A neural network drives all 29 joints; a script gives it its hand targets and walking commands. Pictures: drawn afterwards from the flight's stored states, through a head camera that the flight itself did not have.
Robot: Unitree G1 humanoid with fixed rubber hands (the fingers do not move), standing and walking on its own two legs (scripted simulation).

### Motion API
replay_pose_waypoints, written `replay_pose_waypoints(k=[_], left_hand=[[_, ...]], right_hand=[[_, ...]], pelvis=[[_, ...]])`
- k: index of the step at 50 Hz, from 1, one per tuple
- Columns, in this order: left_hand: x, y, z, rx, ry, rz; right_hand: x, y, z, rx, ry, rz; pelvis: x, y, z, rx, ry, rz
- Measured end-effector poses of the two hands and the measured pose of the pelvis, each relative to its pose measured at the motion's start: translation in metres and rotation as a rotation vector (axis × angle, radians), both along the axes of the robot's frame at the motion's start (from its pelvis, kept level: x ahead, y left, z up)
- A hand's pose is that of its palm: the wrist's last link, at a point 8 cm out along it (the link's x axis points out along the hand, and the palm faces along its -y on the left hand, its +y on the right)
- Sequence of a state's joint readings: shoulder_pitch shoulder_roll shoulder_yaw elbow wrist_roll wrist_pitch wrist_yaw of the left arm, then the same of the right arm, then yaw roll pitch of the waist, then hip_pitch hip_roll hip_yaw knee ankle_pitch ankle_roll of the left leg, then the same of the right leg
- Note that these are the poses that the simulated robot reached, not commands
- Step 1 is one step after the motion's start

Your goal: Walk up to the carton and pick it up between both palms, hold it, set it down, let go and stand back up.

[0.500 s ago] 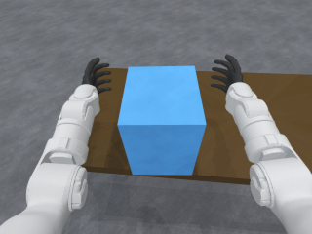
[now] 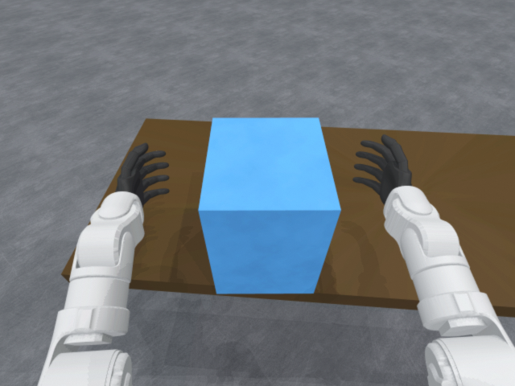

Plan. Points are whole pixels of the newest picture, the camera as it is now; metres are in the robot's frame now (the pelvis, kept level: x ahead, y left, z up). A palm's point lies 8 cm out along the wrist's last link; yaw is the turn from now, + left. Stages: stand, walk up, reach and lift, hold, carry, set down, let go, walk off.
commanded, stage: set down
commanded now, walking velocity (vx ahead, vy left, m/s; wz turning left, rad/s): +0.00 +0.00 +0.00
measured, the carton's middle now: (265, 209) +0.41 -0.04 +0.04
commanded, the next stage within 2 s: none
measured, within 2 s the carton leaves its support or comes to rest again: neither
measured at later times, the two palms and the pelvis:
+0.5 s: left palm (130, 247) +0.33 +0.17 +0.09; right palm (403, 241) +0.29 -0.23 +0.09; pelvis +0.00 +0.00 +0.00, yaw -1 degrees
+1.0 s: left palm (116, 321) +0.24 +0.19 +0.04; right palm (403, 301) +0.22 -0.21 +0.04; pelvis +0.02 +0.01 +0.00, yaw +0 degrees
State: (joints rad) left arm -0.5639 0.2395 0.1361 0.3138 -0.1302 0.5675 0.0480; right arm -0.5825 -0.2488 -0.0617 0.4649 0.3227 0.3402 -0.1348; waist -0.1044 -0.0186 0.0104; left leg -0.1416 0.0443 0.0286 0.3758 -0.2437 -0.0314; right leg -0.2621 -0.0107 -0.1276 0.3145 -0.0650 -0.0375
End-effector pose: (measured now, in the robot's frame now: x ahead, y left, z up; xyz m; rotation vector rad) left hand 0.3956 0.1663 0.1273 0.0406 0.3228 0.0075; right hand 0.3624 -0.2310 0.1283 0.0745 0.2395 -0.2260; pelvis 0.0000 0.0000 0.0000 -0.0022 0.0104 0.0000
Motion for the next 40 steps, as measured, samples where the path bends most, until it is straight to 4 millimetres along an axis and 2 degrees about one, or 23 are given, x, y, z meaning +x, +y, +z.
replay_pose_waypoints(k=[3,6,18,30,40], left_hand=[[-0.014,0.002,-0.014,-0.005,0.019,0.005],[-0.023,0.002,-0.019,-0.008,0.021,0.005],[-0.046,0.000,-0.016,-0.005,-0.009,-0.001],[-0.088,0.008,-0.052,-0.002,0.025,0.020],[-0.121,0.020,-0.071,0.007,0.021,0.027]], right_hand=[[-0.013,0.003,-0.015,0.003,0.008,0.007],[-0.022,0.004,-0.021,-0.002,0.006,0.015],[-0.048,-0.002,-0.019,-0.024,-0.036,0.010],[-0.090,0.006,-0.055,-0.015,-0.003,-0.002],[-0.114,0.010,-0.069,-0.038,0.023,0.016]], pelvis=[[-0.002,0.002,-0.001,0.001,0.009,0.001],[-0.005,0.003,-0.002,0.002,0.019,0.001],[-0.005,0.003,-0.001,0.010,-0.022,-0.016],[0.003,0.000,-0.001,0.010,-0.041,-0.019],[0.011,0.001,0.000,0.005,-0.026,-0.012]])
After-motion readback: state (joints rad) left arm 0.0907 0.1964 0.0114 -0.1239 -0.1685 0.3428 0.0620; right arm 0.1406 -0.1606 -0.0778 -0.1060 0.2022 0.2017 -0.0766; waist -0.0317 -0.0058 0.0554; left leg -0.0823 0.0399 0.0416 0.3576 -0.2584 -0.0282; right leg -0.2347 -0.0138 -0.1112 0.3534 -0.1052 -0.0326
